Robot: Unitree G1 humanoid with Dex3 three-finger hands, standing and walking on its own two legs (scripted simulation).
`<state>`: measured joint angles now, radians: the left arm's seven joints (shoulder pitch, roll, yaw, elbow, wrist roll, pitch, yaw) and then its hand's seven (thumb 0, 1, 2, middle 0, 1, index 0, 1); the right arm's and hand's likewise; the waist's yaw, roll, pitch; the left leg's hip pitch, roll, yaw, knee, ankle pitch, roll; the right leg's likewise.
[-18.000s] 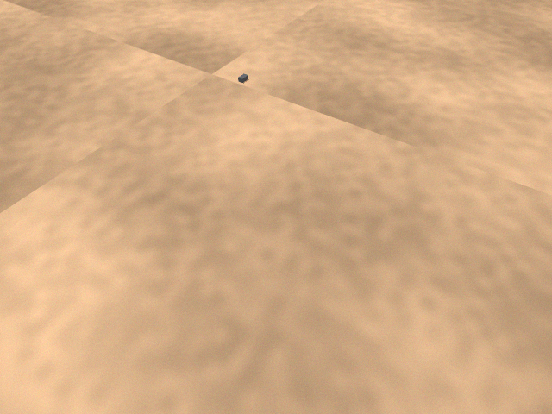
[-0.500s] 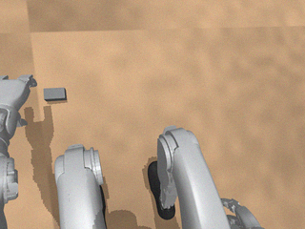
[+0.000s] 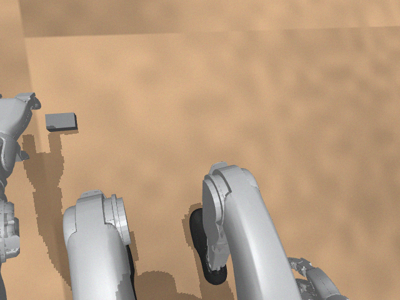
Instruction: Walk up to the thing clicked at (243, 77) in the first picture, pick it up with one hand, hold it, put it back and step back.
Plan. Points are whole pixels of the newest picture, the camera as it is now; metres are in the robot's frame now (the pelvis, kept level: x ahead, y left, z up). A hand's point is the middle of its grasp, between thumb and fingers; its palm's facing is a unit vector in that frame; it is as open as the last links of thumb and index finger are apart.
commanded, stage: rise first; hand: left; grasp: from above
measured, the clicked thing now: (61, 122) +0.51 +0.23 -0.32
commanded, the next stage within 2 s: approach in 1.34 s
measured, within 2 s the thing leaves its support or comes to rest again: neither
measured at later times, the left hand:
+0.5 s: hand (22, 128) +0.47 +0.27 -0.19, palm faces -0.47 -0.02 -0.88, open 11.1 cm
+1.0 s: hand (18, 127) +0.46 +0.27 -0.18, palm faces -0.47 -0.01 -0.88, open 10.3 cm
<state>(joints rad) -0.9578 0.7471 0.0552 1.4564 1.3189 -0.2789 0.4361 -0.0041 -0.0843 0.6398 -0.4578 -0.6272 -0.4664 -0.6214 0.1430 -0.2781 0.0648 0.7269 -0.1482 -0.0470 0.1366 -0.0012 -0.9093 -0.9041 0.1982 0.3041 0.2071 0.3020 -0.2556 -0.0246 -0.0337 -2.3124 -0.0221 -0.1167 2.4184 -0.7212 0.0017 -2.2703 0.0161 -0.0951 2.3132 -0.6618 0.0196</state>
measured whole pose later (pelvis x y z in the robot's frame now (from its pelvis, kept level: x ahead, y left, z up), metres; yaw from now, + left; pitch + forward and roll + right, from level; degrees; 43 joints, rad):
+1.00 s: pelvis +0.00 +0.00 +0.00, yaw -1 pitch +35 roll -9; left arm -1.00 0.76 0.02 1.48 1.31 -0.26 0.40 0.00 0.06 0.51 -0.57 -0.54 -0.59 -0.52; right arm 0.17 -0.28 0.10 0.71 -0.14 -0.06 0.15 0.00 -0.91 -0.90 0.20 0.30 0.21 0.30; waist -0.28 -0.02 -0.04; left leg -2.32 -0.02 -0.13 2.42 -0.71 0.00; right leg -2.27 0.02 -0.10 2.30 -0.65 0.02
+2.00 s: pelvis +0.00 +0.00 +0.00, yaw -1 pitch +35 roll -8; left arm -1.10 0.71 0.02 1.56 1.29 -0.12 0.45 0.00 0.03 0.54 -0.56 -0.52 -0.57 -0.51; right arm 0.21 -0.30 0.15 0.68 -0.15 -0.08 0.17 0.00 -0.90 -0.89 0.20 0.30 0.21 0.30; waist -0.36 0.01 0.00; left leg -2.33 -0.01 -0.13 2.42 -0.71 0.00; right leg -2.30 0.04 -0.10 2.30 -0.63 0.02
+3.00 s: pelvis +0.00 +0.00 -0.02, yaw -5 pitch +32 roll -12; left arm -1.12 0.92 0.08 1.68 1.36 -0.24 0.56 0.00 -0.08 0.62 -0.45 -0.59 -0.45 -0.59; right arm 0.20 -0.33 0.23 0.66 -0.23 -0.17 0.20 0.00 -0.90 -0.90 0.20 0.30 0.21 0.30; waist -0.42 -0.10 0.13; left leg -2.35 -0.01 -0.19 2.52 -0.73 0.00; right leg -2.30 0.04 -0.16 2.35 -0.63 0.03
